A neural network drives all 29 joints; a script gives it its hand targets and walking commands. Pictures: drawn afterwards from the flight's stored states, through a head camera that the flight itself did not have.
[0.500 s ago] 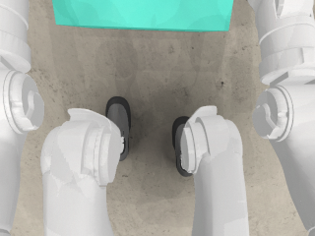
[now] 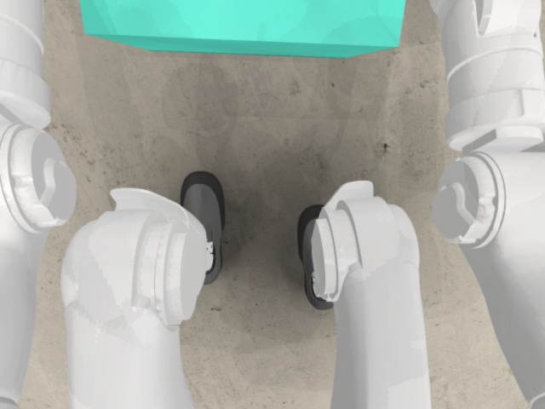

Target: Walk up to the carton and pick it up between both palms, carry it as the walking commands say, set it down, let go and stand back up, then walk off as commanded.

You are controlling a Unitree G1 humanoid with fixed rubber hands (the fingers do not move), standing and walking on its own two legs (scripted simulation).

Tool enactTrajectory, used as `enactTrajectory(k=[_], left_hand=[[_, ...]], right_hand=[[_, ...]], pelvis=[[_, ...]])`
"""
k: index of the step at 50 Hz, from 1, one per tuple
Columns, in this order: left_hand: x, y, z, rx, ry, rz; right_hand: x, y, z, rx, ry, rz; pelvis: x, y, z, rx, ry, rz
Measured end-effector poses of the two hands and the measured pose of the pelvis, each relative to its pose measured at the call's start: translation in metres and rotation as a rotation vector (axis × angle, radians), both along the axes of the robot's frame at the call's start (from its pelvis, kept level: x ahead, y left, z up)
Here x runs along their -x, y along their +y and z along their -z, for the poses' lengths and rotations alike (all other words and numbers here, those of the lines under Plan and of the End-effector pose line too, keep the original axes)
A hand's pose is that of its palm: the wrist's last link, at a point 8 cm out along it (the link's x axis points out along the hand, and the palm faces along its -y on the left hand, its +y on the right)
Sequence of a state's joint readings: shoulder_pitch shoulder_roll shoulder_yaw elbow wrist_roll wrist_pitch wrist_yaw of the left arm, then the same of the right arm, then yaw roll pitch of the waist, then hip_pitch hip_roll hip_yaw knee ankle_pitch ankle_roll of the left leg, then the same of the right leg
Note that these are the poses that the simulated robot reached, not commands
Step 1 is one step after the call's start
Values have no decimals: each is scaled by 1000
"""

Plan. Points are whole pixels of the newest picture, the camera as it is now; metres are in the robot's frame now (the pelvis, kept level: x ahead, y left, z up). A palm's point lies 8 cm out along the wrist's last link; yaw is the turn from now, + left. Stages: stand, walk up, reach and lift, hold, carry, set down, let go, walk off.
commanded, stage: set down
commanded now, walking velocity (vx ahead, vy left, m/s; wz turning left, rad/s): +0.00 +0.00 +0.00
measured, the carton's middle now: out of the picture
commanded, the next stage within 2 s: none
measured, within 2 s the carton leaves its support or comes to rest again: neither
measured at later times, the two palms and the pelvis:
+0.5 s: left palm out of the picture +0.56 +0.23 -0.17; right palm out of the picture +0.57 -0.15 -0.17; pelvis +0.00 +0.00 +0.00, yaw +0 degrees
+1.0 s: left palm out of the picture +0.56 +0.25 -0.17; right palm out of the picture +0.56 -0.16 -0.17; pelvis +0.00 +0.00 +0.00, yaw +0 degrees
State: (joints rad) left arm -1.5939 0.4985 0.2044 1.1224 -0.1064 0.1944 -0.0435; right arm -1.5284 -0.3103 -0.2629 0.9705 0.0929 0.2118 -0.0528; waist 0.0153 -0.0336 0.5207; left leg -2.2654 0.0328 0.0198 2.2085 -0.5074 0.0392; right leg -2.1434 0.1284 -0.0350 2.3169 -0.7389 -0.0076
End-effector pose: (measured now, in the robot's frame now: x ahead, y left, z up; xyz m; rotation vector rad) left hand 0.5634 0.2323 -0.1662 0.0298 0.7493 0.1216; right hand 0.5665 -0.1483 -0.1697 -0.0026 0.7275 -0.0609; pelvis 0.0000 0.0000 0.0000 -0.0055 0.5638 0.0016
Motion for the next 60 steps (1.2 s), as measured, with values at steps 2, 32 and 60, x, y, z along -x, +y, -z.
enactTrajectory(k=[2,32,60], left_hand=[[0,0,0,1,-2,-1],[0,2,3,-1,-22,8],[7,29,-2,-24,1,-101]], right_hand=[[0,0,0,-2,-2,1],[0,-1,0,22,-20,-19],[4,-26,-2,77,23,30]], pelvis=[[0,0,1,-1,-2,0],[-1,-1,4,4,-10,5],[8,4,4,9,-10,7]])
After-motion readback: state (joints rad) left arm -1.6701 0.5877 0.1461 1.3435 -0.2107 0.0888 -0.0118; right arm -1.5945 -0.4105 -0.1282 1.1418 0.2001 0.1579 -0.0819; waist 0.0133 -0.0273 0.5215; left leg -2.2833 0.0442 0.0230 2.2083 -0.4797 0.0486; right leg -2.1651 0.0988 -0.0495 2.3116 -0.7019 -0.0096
